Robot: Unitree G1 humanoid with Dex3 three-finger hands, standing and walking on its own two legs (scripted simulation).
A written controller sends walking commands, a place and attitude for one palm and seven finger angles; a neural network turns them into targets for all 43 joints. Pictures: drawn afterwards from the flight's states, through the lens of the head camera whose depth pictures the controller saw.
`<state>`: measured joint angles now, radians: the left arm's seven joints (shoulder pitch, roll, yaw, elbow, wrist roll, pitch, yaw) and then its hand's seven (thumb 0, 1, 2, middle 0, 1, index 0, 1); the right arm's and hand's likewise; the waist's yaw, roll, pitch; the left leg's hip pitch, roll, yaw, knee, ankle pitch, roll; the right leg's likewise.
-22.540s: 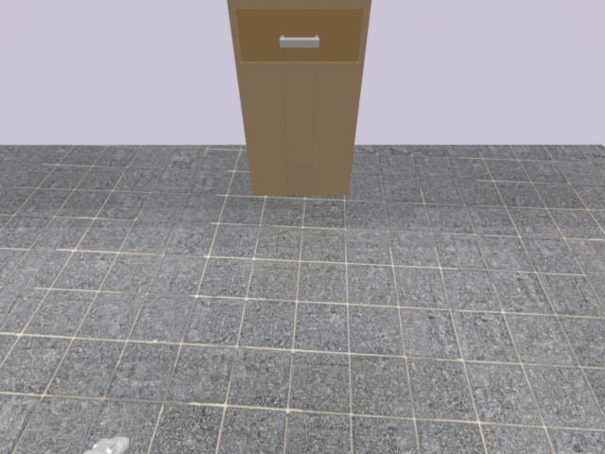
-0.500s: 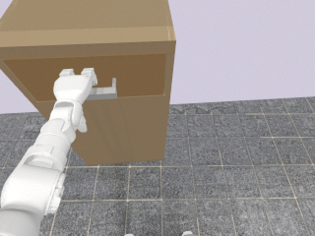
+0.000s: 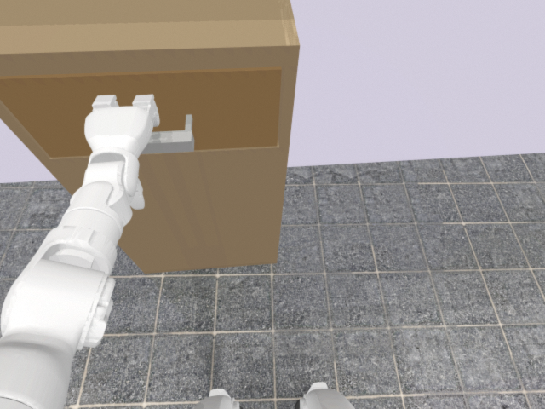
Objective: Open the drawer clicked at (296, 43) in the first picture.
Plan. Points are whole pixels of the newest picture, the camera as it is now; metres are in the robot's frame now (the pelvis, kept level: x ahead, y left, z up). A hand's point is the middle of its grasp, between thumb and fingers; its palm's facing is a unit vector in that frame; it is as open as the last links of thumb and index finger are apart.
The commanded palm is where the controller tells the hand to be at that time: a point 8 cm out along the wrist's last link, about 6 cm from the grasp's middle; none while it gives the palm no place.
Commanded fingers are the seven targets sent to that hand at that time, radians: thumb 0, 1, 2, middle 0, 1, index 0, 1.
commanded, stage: lower the fingers behind the handle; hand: left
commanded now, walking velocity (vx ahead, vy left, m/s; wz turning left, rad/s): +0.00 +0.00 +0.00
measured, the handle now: (152, 132) +0.55 +0.18 +0.03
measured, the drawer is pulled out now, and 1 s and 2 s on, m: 0.00 0.00 0.00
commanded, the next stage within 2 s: lift the fingers back up to retry in 0.12 s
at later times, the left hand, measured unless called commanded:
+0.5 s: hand (140, 151) +0.50 +0.18 +0.04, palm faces -0.07 -0.03 -1.00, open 13.9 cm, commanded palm +0.49 +0.18 +0.11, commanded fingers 0.00 -0.50 0.30 -0.30 -1.20 -0.30 -1.20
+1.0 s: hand (128, 126) +0.51 +0.19 +0.09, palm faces -0.04 -0.05 -1.00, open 13.5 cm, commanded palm +0.49 +0.20 +0.15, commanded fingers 0.00 -0.50 0.30 -0.30 -1.20 -0.30 -1.20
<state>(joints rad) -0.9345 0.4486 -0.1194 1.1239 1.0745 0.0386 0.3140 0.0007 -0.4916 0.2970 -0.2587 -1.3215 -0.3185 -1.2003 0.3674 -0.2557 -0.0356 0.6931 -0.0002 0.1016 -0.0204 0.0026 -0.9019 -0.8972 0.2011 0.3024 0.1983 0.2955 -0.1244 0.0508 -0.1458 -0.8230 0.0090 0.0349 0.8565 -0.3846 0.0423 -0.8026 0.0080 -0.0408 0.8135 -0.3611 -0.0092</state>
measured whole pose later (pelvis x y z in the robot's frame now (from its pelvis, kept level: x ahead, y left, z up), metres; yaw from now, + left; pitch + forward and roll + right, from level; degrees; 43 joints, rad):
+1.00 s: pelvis +0.04 -0.01 +0.03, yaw +0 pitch +15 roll +0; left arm -0.81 0.43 -0.08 0.96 1.03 0.01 0.22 0.00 -0.49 0.30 -0.33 -1.21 -0.39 -1.22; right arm 0.31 -0.26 -0.04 0.69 0.02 0.12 -0.04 0.00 -0.90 -0.90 0.20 0.30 0.20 0.30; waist -0.08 0.07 -0.12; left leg -0.55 0.00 0.04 0.63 -0.34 0.03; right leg -0.54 0.01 -0.03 0.61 -0.33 -0.02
